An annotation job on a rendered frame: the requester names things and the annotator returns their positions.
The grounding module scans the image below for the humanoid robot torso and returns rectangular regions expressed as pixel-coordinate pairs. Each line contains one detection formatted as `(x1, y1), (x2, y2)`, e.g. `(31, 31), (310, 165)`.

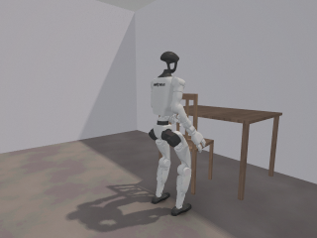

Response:
(152, 74), (174, 141)

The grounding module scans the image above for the robot left upper arm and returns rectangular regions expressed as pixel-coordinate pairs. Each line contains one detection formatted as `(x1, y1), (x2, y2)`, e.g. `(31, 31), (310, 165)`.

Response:
(151, 79), (155, 108)

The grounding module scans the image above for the robot left hand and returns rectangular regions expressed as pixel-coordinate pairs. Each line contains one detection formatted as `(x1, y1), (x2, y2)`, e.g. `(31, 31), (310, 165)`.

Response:
(168, 114), (181, 126)

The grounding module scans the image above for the robot right forearm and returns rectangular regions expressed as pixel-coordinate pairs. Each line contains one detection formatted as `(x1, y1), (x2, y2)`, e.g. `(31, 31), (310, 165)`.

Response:
(176, 104), (197, 136)

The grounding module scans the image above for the left robot foot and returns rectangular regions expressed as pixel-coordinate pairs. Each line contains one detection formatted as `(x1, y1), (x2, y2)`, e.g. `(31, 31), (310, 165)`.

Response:
(152, 192), (170, 204)

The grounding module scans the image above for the robot right upper arm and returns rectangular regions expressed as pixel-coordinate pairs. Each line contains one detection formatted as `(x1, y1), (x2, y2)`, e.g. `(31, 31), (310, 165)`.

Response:
(171, 77), (185, 114)

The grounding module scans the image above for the table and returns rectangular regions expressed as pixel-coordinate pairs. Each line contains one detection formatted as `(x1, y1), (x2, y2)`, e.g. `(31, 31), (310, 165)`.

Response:
(158, 105), (282, 201)

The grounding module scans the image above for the robot right hand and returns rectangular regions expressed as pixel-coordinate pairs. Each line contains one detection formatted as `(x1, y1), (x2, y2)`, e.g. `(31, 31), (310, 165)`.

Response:
(191, 132), (206, 153)

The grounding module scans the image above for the chair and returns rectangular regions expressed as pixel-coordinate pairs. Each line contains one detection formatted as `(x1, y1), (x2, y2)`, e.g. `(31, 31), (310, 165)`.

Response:
(160, 93), (214, 195)

